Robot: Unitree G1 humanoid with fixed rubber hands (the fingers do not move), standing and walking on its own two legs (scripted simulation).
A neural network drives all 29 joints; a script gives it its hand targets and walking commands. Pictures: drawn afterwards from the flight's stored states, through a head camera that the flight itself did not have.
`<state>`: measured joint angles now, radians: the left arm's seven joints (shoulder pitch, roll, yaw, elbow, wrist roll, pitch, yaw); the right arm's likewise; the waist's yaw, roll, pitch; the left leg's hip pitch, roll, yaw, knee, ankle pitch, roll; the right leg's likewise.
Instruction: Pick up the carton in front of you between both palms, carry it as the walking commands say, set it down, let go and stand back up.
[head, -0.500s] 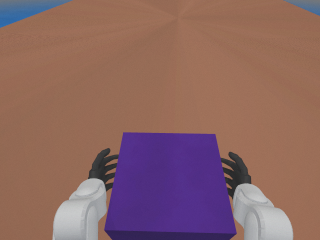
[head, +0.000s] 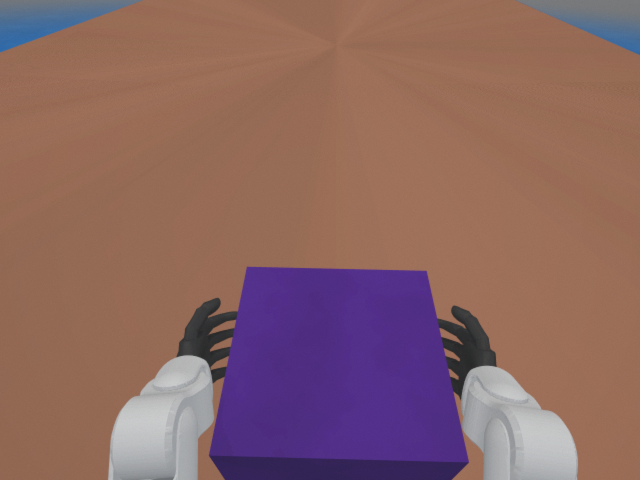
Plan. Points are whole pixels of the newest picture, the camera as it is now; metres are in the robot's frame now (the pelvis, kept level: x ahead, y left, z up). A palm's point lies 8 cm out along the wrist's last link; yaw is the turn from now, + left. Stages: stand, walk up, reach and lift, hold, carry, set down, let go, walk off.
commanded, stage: carry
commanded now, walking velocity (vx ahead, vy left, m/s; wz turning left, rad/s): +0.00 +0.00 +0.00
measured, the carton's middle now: (333, 397) +0.24 +0.00 +0.03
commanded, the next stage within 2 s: hold in 1.18 s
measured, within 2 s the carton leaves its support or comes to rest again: neither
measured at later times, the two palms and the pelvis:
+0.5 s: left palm (207, 386) +0.22 +0.14 +0.09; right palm (486, 396) +0.22 -0.16 +0.09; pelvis -0.01 -0.01 +0.00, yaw +0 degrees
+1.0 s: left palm (222, 394) +0.24 +0.14 +0.04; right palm (470, 403) +0.24 -0.16 +0.04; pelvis -0.03 -0.01 +0.00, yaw +0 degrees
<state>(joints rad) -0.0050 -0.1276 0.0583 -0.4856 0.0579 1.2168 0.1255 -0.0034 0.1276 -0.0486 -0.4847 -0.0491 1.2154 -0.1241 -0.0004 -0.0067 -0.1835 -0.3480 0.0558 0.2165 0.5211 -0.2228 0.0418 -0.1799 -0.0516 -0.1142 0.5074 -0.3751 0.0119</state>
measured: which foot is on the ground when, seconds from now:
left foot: down 0.00-1.00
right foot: down 0.00-1.00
